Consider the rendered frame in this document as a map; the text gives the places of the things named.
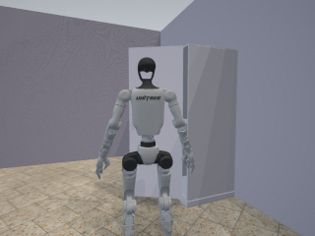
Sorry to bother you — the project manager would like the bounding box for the left robot upper arm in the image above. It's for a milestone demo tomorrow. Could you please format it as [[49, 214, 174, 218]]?
[[108, 88, 132, 131]]

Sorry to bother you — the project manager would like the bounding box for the right robot upper arm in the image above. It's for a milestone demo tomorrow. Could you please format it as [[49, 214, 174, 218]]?
[[162, 88, 185, 129]]

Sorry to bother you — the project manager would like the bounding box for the robot torso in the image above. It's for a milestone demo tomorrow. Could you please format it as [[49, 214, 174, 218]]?
[[130, 86, 165, 165]]

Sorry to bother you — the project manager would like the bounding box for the robot left hand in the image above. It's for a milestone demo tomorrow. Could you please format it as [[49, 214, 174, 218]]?
[[95, 155, 110, 179]]

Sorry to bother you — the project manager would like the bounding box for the robot right forearm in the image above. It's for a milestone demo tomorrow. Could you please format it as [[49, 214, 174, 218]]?
[[177, 117, 192, 153]]

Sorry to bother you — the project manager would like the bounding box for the robot left forearm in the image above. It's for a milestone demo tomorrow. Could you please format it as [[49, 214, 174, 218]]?
[[99, 118, 116, 157]]

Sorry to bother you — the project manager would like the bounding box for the robot right shin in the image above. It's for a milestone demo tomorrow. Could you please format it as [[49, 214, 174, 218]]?
[[160, 196, 173, 236]]

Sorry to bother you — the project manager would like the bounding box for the fridge door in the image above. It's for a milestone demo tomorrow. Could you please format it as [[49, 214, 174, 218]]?
[[128, 45, 183, 200]]

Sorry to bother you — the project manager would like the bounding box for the robot right hand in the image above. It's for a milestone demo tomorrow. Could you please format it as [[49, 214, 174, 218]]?
[[181, 151, 195, 173]]

